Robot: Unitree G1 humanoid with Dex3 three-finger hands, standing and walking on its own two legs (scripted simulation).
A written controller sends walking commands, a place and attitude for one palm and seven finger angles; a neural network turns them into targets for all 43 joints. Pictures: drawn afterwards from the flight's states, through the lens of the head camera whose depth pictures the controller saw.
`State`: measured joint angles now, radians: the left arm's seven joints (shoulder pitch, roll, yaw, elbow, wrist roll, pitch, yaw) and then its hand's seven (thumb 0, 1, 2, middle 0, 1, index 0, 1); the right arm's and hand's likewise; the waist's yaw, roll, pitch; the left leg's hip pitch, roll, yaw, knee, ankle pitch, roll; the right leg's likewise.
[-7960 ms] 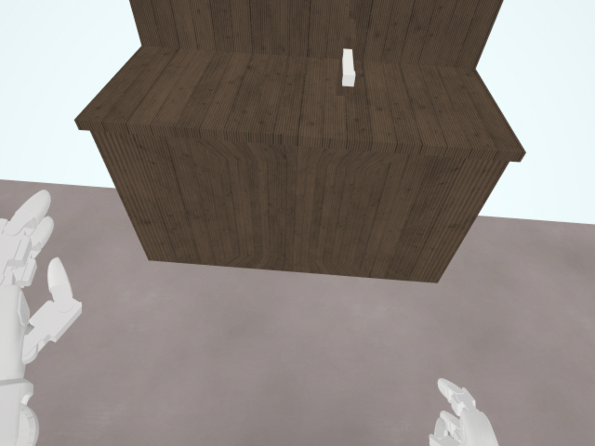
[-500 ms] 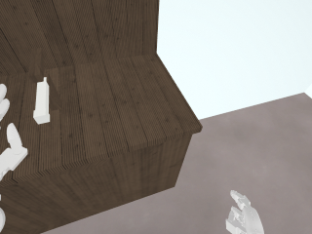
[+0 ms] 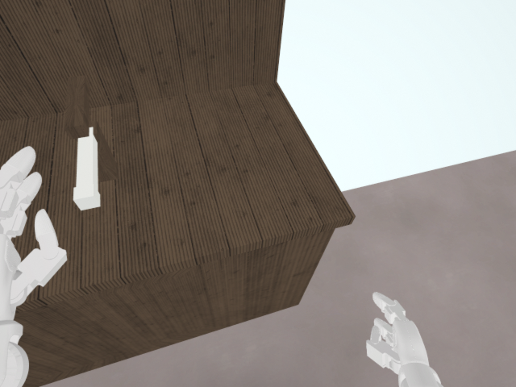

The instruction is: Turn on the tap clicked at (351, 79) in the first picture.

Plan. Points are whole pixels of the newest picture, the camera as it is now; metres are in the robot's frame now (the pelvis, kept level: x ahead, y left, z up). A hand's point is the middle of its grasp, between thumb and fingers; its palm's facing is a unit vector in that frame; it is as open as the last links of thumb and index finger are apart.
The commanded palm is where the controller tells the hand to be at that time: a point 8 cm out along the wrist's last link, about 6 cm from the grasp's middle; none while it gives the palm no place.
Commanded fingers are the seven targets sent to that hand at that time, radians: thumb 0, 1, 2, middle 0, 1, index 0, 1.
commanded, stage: come to a stop and stand still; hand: left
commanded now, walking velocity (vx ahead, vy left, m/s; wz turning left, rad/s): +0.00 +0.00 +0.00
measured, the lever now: (87, 197) +0.35 +0.30 +0.07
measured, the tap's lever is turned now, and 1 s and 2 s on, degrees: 0 0 0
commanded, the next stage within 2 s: none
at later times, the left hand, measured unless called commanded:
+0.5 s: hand out of the picture +0.10 +0.25 +0.15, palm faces +0.41 -0.85 -0.33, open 7.4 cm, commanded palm +0.04 +0.27 +0.17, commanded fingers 0.00 0.90 0.90 -0.20 -0.30 -0.20 -0.30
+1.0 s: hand out of the picture -0.18 +0.29 +0.18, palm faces +0.49 -0.79 -0.37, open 7.4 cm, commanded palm -0.21 +0.32 +0.17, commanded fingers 0.00 0.90 0.90 -0.20 -0.30 -0.20 -0.30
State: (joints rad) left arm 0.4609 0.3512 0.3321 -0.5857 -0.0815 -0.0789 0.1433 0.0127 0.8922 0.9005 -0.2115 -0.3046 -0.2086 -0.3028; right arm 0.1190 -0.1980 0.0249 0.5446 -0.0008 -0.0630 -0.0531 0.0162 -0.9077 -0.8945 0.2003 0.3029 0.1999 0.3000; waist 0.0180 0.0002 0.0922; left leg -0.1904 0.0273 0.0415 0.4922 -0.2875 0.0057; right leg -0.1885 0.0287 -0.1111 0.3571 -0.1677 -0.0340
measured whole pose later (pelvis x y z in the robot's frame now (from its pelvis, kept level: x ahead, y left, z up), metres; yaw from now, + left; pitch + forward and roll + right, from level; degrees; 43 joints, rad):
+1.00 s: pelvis -0.36 +0.03 -0.05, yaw +3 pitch -7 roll -3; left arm 0.34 0.40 0.48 -0.59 -0.06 -0.25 0.00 0.01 0.89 0.90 -0.22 -0.31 -0.21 -0.30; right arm 0.30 -0.16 0.00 0.69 0.02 -0.11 0.04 0.02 -0.91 -0.89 0.20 0.30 0.20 0.30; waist 0.08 -0.01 0.11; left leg -0.59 -0.03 -0.08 1.47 -0.33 -0.03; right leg -0.34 0.09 -0.14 0.85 -0.39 -0.10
